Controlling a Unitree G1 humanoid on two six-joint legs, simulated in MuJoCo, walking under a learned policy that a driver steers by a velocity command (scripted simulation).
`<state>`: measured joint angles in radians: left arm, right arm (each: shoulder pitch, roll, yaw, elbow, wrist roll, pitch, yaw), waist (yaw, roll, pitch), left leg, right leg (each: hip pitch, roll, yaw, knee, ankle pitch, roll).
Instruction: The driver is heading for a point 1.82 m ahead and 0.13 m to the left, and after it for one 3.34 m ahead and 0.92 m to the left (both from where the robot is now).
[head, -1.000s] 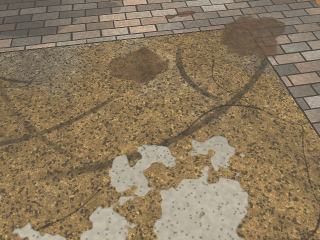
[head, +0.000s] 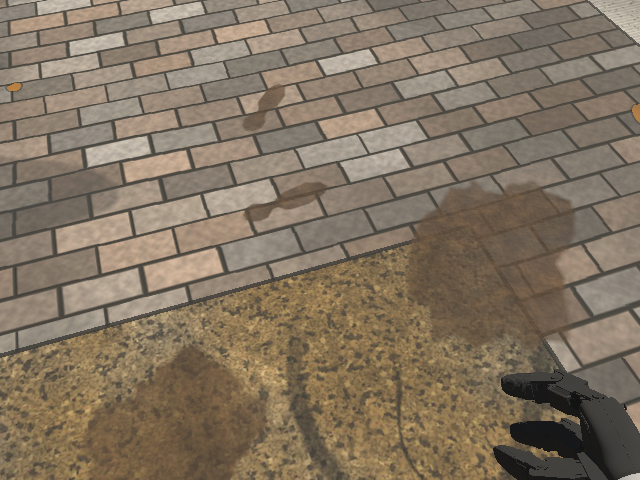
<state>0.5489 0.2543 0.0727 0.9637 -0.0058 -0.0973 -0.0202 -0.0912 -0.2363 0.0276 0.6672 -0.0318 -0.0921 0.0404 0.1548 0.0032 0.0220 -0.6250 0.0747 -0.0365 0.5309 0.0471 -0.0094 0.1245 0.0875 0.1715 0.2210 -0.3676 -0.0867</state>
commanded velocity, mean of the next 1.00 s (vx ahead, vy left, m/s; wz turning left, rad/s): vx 1.00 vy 0.00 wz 0.10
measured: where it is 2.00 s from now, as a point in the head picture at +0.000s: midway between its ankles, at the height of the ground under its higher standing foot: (370, 77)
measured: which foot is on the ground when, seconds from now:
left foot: up 0.00-0.02, down 0.04-0.48, up 0.50-0.92, down 0.94-1.00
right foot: down 0.00-0.06, up 0.08-0.46, down 0.48-0.94, up 0.96-1.00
